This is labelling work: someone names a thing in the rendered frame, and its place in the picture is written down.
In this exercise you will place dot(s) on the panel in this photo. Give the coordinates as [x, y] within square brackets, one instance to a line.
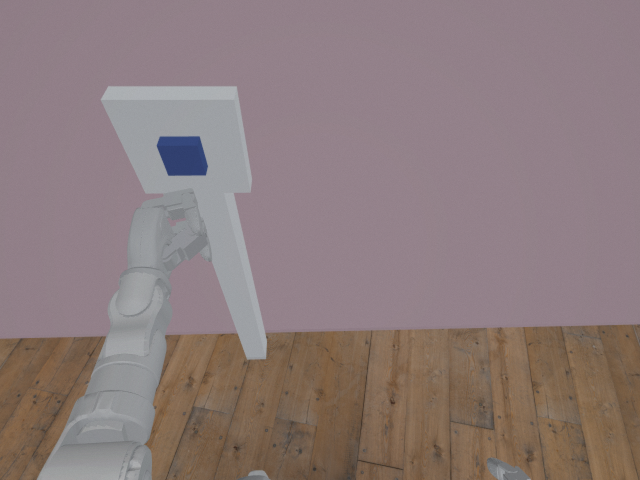
[141, 115]

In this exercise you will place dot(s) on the robot left shin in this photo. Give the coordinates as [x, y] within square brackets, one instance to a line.
[258, 472]

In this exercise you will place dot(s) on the left robot upper arm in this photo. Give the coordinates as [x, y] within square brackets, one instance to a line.
[123, 460]

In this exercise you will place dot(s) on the right robot hand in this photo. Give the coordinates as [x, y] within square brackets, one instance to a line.
[503, 471]

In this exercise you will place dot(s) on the robot left forearm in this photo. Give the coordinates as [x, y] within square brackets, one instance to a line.
[118, 403]

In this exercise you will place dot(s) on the left robot hand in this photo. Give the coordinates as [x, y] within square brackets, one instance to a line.
[150, 233]

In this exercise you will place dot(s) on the button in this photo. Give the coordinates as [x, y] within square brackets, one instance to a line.
[182, 155]

